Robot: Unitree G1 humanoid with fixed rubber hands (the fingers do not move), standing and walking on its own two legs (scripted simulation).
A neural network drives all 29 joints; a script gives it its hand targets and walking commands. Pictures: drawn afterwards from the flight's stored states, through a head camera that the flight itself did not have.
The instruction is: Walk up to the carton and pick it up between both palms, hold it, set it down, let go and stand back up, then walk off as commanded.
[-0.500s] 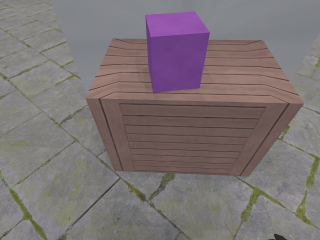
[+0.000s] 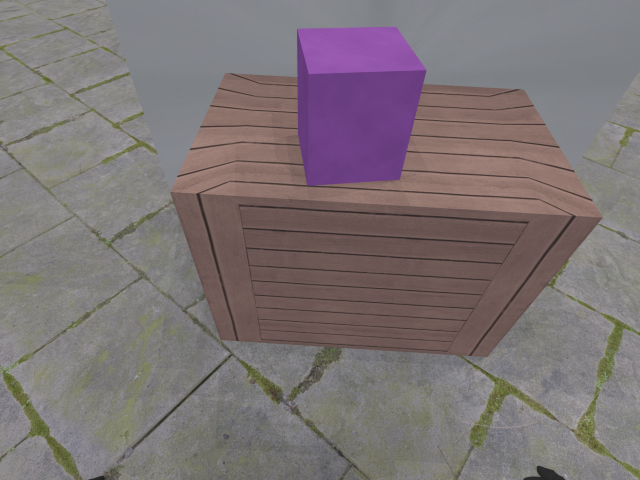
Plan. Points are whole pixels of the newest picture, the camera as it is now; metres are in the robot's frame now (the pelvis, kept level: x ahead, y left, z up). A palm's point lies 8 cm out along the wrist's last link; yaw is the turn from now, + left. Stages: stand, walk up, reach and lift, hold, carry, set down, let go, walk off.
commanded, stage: walk off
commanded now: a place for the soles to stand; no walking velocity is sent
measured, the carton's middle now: (350, 107) +0.83 +0.01 +0.04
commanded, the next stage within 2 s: stand in 0.02 s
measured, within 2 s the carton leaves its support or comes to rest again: neither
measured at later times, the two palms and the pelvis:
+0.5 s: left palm out of the picture +0.08 +0.31 -0.10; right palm out of the picture +0.16 -0.29 -0.08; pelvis +0.01 +0.00 +0.00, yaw +0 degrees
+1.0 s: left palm out of the picture +0.09 +0.31 -0.09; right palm out of the picture +0.16 -0.29 -0.08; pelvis +0.01 +0.00 +0.01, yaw +0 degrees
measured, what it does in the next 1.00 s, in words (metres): stands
